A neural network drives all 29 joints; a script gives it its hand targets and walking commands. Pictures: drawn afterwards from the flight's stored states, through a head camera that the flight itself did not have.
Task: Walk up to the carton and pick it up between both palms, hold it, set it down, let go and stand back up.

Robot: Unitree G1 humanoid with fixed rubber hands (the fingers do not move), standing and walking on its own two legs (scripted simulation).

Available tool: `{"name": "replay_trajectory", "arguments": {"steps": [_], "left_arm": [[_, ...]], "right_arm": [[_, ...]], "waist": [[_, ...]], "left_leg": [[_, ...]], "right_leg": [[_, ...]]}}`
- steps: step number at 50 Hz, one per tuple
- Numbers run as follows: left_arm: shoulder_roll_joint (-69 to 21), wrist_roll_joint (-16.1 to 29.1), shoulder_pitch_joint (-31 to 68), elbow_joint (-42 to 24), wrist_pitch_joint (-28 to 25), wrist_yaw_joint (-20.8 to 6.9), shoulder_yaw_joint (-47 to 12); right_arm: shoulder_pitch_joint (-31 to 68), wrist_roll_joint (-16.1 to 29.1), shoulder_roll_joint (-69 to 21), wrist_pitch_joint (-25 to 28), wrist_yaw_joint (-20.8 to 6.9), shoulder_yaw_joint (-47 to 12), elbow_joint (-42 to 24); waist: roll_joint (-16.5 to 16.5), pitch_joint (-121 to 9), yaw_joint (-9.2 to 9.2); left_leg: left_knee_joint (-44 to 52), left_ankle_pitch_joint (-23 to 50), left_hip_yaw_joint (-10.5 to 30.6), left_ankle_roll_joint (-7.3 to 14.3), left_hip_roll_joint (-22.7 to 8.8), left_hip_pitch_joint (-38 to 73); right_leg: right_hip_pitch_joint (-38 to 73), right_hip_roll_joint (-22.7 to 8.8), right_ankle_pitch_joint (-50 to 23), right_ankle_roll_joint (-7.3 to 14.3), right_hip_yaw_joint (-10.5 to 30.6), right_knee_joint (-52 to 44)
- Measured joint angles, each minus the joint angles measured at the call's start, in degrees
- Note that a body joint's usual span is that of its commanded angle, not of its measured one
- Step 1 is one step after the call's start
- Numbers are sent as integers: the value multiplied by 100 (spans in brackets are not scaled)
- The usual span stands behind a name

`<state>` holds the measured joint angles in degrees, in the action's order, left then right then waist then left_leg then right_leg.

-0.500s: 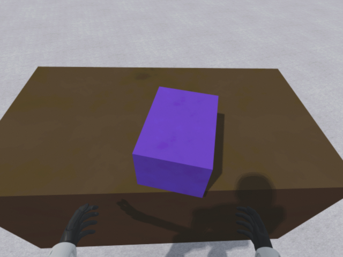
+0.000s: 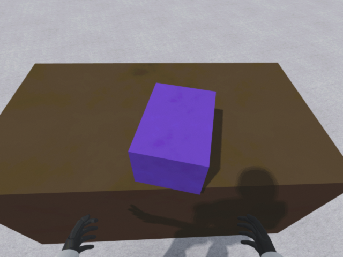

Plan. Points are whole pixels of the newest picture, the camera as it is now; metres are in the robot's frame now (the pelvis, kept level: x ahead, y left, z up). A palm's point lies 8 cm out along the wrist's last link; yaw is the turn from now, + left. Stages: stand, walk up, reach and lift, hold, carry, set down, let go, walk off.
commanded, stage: let go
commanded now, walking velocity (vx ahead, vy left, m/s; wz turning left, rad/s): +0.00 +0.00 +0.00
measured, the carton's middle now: (176, 135) +0.47 -0.02 -0.05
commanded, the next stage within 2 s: stand in 0.22 s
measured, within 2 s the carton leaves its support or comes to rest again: neither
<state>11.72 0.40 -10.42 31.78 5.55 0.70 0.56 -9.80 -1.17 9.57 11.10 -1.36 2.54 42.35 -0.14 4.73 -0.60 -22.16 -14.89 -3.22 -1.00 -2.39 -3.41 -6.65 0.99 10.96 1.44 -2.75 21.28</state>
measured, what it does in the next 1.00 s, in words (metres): stands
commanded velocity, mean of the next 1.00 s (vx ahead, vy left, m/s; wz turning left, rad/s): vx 0.00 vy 0.00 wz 0.00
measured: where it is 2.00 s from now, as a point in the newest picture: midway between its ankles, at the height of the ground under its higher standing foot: outside the picture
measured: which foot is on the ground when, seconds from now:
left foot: down 0.00-1.00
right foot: down 0.00-1.00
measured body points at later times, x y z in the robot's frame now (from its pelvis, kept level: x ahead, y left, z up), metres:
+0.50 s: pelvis +0.00 +0.01 +0.00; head -0.02 -0.01 +0.45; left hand +0.10 +0.26 -0.11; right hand +0.11 -0.25 -0.12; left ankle -0.03 +0.12 -0.74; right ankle +0.01 -0.10 -0.74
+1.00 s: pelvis -0.04 +0.02 -0.01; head -0.05 +0.01 +0.44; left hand +0.00 +0.27 -0.13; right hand +0.02 -0.24 -0.14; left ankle -0.03 +0.12 -0.74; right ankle +0.01 -0.10 -0.74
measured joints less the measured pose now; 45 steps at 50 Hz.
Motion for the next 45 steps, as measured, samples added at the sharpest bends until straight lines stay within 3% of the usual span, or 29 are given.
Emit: {"name": "replay_trajectory", "arguments": {"steps": [12, 17, 22, 45], "left_arm": [[-4, -20, 150, -29, 135, 92, -25], [11, -126, -189, 396, -502, 33, -24], [125, -150, -583, 732, -705, -13, 0], [239, -121, -1087, 1350, -716, 8, -230]], "right_arm": [[41, -105, 1, -63, -80, 54, 75], [-100, 63, 262, -625, 126, -118, 71], [-355, 83, 476, -858, 174, -157, 198], [-944, 105, 592, -963, 128, -398, 603]], "waist": [[115, -61, -13], [-42, -454, 67], [-173, -594, 42], [-76, -466, 47]], "left_leg": [[-27, 22, 17, -27, -20, -115], [-328, -124, 77, 10, -26, -461], [-422, -193, 83, 42, 12, -466], [-453, 72, 7, 183, 221, -664]], "right_leg": [[-143, 16, 21, 40, -17, 95], [-397, 9, 96, 11, -72, 243], [-395, -34, 161, -32, -74, 331], [-661, -245, -47, -154, 13, 502]]}}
